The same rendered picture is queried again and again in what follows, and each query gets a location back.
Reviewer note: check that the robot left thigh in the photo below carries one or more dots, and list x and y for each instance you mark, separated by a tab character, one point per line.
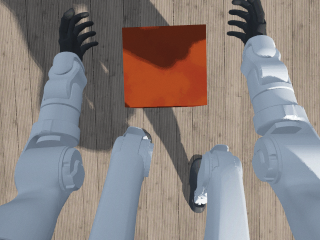
116	214

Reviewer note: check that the right robot hand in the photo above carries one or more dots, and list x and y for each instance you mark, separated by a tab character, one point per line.
255	24

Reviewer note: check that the left robot hand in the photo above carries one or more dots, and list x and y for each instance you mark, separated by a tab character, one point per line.
69	41

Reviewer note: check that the robot left forearm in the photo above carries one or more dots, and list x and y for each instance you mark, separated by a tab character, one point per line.
61	104

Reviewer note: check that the carton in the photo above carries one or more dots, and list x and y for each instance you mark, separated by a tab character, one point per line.
165	66

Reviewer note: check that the robot right shin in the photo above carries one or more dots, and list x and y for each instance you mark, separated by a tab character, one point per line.
200	194

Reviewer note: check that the robot right forearm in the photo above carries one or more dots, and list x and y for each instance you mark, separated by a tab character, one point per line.
276	110

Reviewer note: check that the robot right upper arm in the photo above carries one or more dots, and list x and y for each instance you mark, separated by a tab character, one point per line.
290	163

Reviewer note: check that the robot left upper arm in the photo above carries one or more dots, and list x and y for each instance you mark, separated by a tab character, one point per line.
45	177

